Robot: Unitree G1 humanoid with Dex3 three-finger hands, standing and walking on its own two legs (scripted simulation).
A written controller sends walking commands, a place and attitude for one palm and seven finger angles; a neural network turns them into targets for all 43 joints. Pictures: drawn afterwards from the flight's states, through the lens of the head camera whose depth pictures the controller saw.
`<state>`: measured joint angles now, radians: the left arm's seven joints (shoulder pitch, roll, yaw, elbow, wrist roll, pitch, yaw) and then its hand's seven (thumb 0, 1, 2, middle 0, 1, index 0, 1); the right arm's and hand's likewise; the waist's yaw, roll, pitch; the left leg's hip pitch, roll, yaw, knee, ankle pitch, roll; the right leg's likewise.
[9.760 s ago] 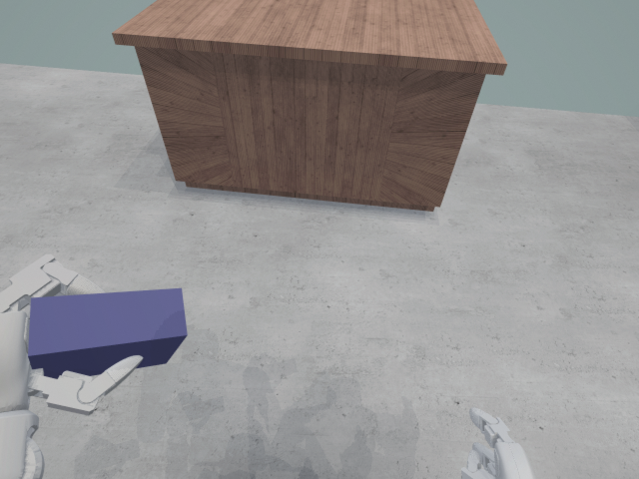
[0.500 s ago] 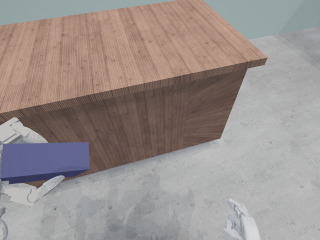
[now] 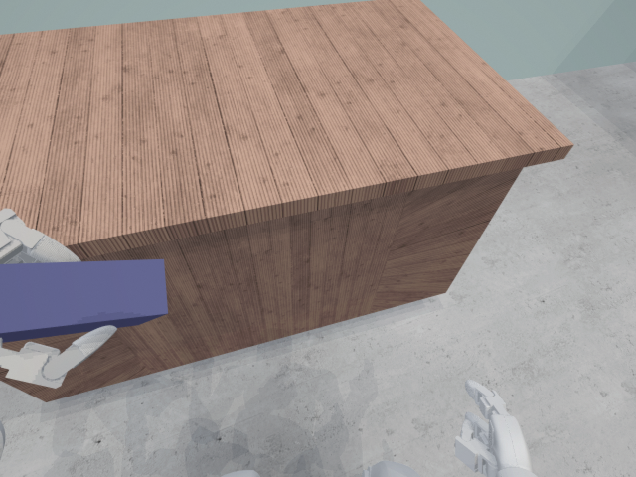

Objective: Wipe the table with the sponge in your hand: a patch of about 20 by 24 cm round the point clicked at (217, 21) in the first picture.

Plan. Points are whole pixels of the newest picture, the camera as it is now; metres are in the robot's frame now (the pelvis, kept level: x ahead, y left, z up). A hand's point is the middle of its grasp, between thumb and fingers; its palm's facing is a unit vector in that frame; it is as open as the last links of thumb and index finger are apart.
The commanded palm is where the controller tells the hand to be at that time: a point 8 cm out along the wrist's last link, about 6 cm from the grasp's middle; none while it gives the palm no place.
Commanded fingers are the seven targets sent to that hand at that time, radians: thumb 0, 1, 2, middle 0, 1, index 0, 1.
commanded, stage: take the last steps up to it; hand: left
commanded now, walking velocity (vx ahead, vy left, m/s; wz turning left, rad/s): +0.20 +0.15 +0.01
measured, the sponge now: (103, 299) +0.24 +0.21 +0.16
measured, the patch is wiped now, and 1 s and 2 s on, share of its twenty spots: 0.00 0.00 0.00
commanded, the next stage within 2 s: come to a stop and stand still in 0.38 s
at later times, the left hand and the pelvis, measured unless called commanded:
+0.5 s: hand (35, 251) +0.28 +0.28 +0.17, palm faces +0.35 -0.81 -0.46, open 9.3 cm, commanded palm +0.23 +0.34 +0.19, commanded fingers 0.00 0.10 1.30 -1.20 -1.60 -1.20 -1.60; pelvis +0.07 +0.05 +0.00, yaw +1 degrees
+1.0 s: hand (23, 266) +0.26 +0.29 +0.17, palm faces +0.36 -0.81 -0.46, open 9.3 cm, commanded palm +0.21 +0.33 +0.19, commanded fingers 0.00 0.10 1.30 -1.20 -1.60 -1.20 -1.60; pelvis +0.05 +0.05 +0.00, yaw -1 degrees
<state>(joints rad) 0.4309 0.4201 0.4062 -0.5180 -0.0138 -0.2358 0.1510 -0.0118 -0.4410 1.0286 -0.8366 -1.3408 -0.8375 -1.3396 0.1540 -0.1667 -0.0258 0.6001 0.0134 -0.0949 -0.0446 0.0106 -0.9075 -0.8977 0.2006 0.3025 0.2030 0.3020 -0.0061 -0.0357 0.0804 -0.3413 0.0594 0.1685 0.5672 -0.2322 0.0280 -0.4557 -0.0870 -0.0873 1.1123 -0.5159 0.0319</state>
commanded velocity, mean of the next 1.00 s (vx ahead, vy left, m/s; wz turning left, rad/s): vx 0.05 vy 0.01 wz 0.01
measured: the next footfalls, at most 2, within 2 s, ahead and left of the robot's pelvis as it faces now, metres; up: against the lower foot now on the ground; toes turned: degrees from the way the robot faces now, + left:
right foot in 0.16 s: +0.09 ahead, -0.09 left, +0.00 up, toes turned -10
left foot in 0.52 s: +0.16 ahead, +0.19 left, +0.00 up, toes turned +9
